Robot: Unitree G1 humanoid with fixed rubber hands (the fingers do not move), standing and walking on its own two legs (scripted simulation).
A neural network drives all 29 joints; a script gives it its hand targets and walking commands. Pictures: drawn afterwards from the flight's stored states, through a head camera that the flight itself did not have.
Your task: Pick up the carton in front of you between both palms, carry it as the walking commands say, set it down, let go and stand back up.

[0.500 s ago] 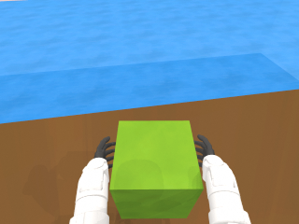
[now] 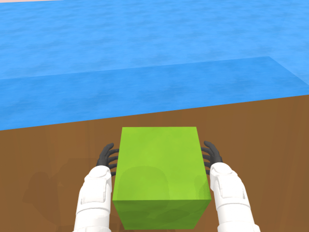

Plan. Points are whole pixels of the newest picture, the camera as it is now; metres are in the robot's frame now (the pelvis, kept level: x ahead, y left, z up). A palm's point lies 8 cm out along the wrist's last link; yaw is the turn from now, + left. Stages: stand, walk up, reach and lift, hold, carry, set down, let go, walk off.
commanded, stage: reach and lift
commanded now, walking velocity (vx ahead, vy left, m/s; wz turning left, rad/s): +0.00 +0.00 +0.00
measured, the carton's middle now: (159, 180) +0.30 +0.00 -0.04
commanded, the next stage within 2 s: hold in 0.20 s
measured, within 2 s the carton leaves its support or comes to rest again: neither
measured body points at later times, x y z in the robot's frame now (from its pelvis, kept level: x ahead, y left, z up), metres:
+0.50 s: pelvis -0.01 +0.00 +0.00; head -0.05 +0.00 +0.45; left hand +0.29 +0.15 +0.04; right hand +0.29 -0.15 +0.04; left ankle +0.02 +0.12 -0.74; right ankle +0.01 -0.12 -0.74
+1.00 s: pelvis +0.02 -0.02 -0.01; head -0.03 -0.02 +0.44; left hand +0.33 +0.13 +0.07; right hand +0.32 -0.17 +0.06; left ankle +0.01 +0.12 -0.74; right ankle +0.01 -0.12 -0.75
